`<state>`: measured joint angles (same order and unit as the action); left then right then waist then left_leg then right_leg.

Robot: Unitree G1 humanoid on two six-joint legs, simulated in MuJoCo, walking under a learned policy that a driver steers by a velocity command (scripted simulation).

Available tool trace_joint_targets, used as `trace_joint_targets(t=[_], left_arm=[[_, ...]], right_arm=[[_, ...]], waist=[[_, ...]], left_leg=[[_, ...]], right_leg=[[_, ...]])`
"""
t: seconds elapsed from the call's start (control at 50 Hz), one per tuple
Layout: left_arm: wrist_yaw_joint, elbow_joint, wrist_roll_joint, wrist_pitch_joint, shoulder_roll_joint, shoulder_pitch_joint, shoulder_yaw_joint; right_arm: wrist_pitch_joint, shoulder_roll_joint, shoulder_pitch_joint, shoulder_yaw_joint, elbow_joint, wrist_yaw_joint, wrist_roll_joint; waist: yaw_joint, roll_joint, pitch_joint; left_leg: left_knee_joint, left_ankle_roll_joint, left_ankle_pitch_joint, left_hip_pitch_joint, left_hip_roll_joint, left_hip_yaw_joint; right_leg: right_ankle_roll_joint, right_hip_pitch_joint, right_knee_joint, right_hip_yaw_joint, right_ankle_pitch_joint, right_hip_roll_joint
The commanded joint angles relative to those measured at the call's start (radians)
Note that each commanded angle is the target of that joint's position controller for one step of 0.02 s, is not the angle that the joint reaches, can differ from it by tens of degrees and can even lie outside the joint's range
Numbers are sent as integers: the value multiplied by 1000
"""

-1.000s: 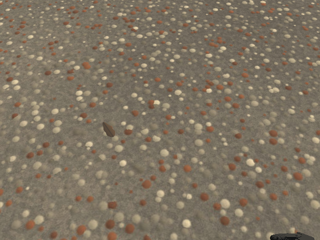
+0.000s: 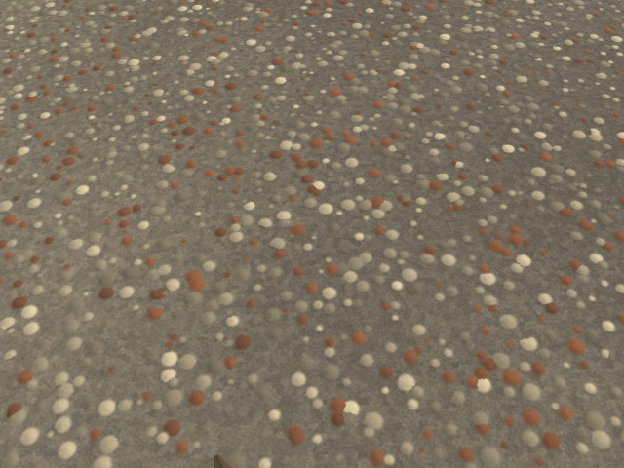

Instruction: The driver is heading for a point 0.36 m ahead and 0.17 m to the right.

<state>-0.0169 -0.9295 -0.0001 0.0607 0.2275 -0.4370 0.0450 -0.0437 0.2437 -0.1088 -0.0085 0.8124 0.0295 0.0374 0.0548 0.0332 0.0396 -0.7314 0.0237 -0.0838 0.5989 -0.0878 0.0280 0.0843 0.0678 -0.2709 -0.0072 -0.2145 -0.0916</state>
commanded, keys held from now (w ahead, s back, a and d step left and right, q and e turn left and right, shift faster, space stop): w+e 0.42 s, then no key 0.58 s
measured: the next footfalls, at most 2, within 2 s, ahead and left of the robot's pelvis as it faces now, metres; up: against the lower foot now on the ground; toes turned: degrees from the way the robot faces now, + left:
left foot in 0.16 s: +0.25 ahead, +0.13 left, +0.00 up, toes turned -6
right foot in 0.64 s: +0.43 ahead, -0.15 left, +0.00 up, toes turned -22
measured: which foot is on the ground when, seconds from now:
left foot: up 0.00-0.14, down 0.16-0.64, up 0.66-1.00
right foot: down 0.00-0.16, up 0.18-0.62, down 0.64-1.00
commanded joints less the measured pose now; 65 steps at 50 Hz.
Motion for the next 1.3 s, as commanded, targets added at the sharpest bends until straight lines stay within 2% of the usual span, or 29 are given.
trace_joint_targets(t=[0.02, 0.08, 0.12, 0.14, 0.16, 0.18, 0.2, 0.22, 0.28, 0.34, 0.42, 0.52, 0.58, 0.62, 0.64, 0.66, 0.68, 0.72, 0.74, 0.78, 0.82, 0.9, 0.96, 1.0, 1.02, 1.04, 1.08, 1.12, 1.3], left_arm=[[7, 50, 3, 10, 172, -20, 41], [15, 59, 13, 2, 189, -10, 49], [20, 75, 15, 0, 206, 33, 56], [16, 79, 10, 4, 190, 37, 53], [11, 118, 0, 12, 129, 49, 37], [12, 153, -27, 8, 43, -58, 20], [20, 121, 3, -12, 139, -41, 35], [12, 121, 12, -18, 152, 24, 42], [-15, 131, 33, -41, 113, 70, 40], [-30, 159, 34, -63, 96, 125, 38], [-45, 210, 35, -70, 90, 255, 30], [-47, 241, 37, -51, 49, 361, 2], [-34, 227, 47, -38, 77, 318, 7], [-21, 162, 67, -13, 112, 142, 22], [-9, 144, 80, 2, 186, 49, 38], [1, 155, 57, 0, 264, 56, 49], [13, 149, -6, -15, 217, 21, 46], [26, 155, -1, -26, 110, 190, 8], [33, 151, 1, -27, 80, 232, -4], [36, 142, 12, -26, 72, 261, -12], [32, 125, 20, -18, 87, 256, -9], [30, 90, 26, -30, 92, 247, -8], [33, 67, 20, -51, 95, 254, -6], [36, 48, 13, -59, 77, 239, -12], [34, 42, 12, -58, 61, 219, -15], [30, 31, -2, -60, 37, 175, -15], [29, -8, 9, -59, 49, 172, -13], [30, -34, 13, -53, 71, 159, -7], [45, -117, 10, -48, 37, 149, -21]], right_arm=[[-14, 58, 107, -6, -86, -4, -10], [-26, 84, 119, -12, -104, -11, -16], [-40, 114, 5, -26, -76, -20, -15], [-55, 148, -117, -40, -42, -31, -4], [-66, 229, -279, -61, -34, -47, 22], [-46, 317, -290, -85, -34, -52, 25], [-31, 233, -240, -75, -41, -50, 9], [-32, 143, -173, -52, -57, -46, 2], [-49, 85, -135, -37, -37, -45, -8], [-71, 98, -170, -46, -13, -41, -22], [-72, 109, -207, -55, 12, -38, -18], [-63, 129, -237, -57, 48, -34, -22], [-45, 158, -256, -66, 73, -41, -27], [-28, 164, -258, -67, 81, -48, -37], [-27, 125, -296, -56, 56, -49, -37], [-16, 3, -436, -22, 45, -43, -63], [10, 86, -408, -42, 88, -49, -45], [18, 64, -269, -37, 66, -46, -32], [25, 67, -249, -39, 72, -47, -18], [52, 52, -307, -39, 107, -45, -7], [65, 27, -318, -35, 125, -46, -15], [84, 25, -239, -32, 132, -58, -14], [81, 17, -230, -30, 152, -60, -16], [65, 17, -244, -25, 170, -64, -7], [51, 50, -252, -26, 171, -67, 3], [46, 87, -194, -33, 175, -67, -16], [28, 31, -151, -18, 182, -61, -27], [22, 37, -159, -21, 198, -65, -31], [27, 9, -223, -16, 261, -69, -28]], waist=[[3, -105, 8], [-7, -119, -5], [-67, -115, -40], [-119, -55, -107], [-181, 69, -256], [-124, 283, -340], [-111, 139, -257], [-101, 34, -134], [-55, 84, -37], [-43, 67, -38], [-58, 50, 0], [-75, 67, 13], [-60, 95, -25], [17, 24, -117], [37, -85, -225], [-30, -280, -409], [19, -138, -491], [-32, -110, -199], [-57, -111, -126], [-96, -115, -125], [-107, -108, -143], [-76, -153, -104], [-81, -136, -59], [-91, -78, -20], [-77, -25, -5], [-15, 89, 40], [-13, 81, 27], [-16, 56, 12], [-48, -34, 12]], left_leg=[[98, 17, 69, -76, 54, -48], [166, -1, -1, -139, 67, -22], [246, -26, -67, -305, 91, -21], [308, -55, -70, -480, 68, 3], [348, -113, -245, -700, -159, 226], [454, -222, -342, -893, -381, 625], [473, -238, -463, -797, -358, 660], [486, -212, -425, -678, -297, 503], [541, -157, -97, -508, -182, 195], [569, -172, 59, -506, -180, 86], [599, -184, 110, -527, -173, -35], [502, -150, 489, -489, -129, -184], [364, -130, 646, -574, -145, -179], [91, -92, 559, -551, -96, -213], [-141, -63, 189, -377, -49, -223], [-463, -29, -613, -129, 95, -161], [-493, -28, -551, -168, 78, -7], [-415, -25, -453, -115, 28, 0], [-353, -21, -403, -149, 15, 1], [-277, -16, -344, -287, 36, -20], [-193, -16, -331, -334, 49, -26], [-3, -21, -283, -369, 58, -33], [143, -35, -216, -433, 72, -46], [328, -57, -122, -522, 43, -5], [408, -76, -151, -522, -43, 96], [447, -102, -249, -372, -77, 158], [510, -73, -325, -229, -58, 143], [487, -56, -246, -282, -21, 98], [436, -75, -129, -394, -7, 68]], right_leg=[[122, 70, 50, -180, 359, 228], [103, 33, -19, -241, 387, 255], [77, 54, -122, -267, 409, 248], [55, 100, -288, -228, 399, 189], [28, 220, -567, -152, 203, 115], [0, 523, -815, -36, -343, -24], [12, 612, -926, -58, -325, 55], [13, 613, -928, -72, -224, 96], [-25, 543, -862, -53, -111, 157], [-49, 573, -860, -39, -44, 164], [-74, 657, -753, -20, 75, 181], [-53, 437, -406, 82, 180, 113], [-9, 352, -311, 88, 115, 73], [27, 124, -144, 79, 259, 42], [61, -116, -199, -79, 666, 222], [256, -399, -288, -412, 1240, 547], [281, -320, -243, -382, 1159, 510], [214, -61, -118, -244, 844, 405], [175, 34, -77, -200, 785, 360], [141, 159, -40, -124, 735, 315], [139, 184, -23, -105, 642, 301], [122, 238, 37, -137, 166, 282], [97, 298, 58, -178, -129, 275], [30, 363, 47, -186, -246, 252], [-9, 369, 1, -168, -223, 221], [-34, 295, -17, -78, -126, 130], [-40, 73, -68, -66, 36, 133], [-31, 66, -61, -84, 53, 155], [-35, 126, -25, -92, 52, 167]])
